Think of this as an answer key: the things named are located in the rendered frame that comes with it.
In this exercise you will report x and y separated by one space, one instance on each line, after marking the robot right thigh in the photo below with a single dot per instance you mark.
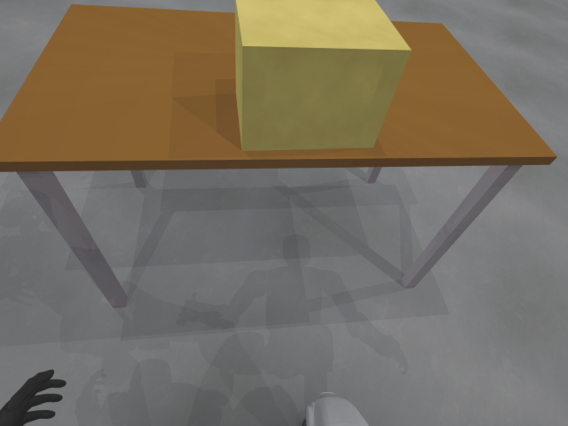
331 411

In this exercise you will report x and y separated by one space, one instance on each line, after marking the table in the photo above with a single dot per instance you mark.
125 88

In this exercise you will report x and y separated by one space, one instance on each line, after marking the robot left hand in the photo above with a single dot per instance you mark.
15 411

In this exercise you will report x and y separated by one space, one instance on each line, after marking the robot right shin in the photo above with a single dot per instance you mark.
326 394

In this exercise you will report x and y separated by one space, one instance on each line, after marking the carton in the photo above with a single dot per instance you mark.
314 74

